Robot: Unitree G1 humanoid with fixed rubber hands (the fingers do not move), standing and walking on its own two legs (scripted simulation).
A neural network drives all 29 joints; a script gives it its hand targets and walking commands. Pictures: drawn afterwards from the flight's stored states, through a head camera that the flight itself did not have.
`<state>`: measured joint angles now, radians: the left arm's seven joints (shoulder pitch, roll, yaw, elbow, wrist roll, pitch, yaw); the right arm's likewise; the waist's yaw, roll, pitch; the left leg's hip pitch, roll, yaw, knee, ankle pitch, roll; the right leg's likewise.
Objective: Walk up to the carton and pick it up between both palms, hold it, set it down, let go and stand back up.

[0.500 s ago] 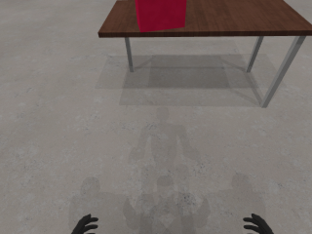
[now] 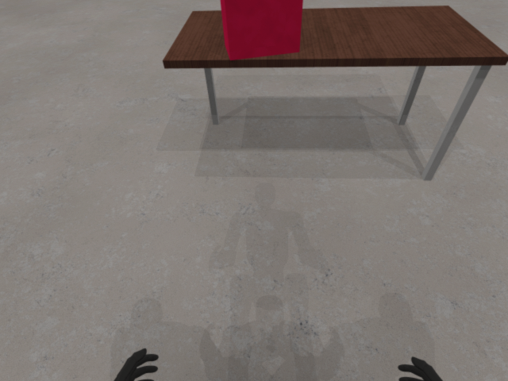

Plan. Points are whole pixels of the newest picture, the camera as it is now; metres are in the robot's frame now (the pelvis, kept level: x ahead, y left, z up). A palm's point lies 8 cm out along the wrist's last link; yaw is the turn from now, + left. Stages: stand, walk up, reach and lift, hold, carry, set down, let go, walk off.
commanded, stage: stand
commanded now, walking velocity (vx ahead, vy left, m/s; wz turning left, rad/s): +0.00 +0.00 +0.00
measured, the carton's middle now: (260, 18) +1.41 +0.00 +0.06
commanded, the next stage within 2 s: none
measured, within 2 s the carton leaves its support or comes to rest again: neither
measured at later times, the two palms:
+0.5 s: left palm out of the picture +0.12 +0.25 -0.08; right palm out of the picture +0.10 -0.25 -0.10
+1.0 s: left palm out of the picture +0.11 +0.25 -0.08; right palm out of the picture +0.09 -0.25 -0.10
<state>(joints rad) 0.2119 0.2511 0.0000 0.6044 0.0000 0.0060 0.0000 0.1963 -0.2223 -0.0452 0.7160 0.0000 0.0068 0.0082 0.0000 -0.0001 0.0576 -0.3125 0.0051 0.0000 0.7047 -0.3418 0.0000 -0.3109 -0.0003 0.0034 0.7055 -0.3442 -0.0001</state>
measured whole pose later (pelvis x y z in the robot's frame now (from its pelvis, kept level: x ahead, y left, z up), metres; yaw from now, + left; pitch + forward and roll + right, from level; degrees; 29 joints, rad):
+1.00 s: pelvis -0.02 +0.00 +0.00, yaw +0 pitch -5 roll +0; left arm 0.22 0.26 0.00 0.63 0.00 0.01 0.00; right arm 0.20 -0.23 -0.05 0.80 0.00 0.00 0.02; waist 0.00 0.00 0.06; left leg -0.31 0.01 0.00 0.70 -0.31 0.00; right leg -0.31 0.00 0.00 0.71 -0.31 0.00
